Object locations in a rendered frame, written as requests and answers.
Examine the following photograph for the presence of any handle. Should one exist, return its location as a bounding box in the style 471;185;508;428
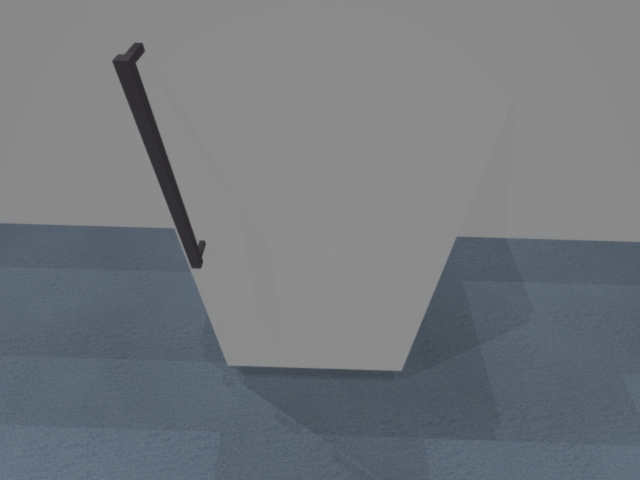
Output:
112;43;206;269

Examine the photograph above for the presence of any fridge door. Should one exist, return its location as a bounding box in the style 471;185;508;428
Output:
85;0;554;371

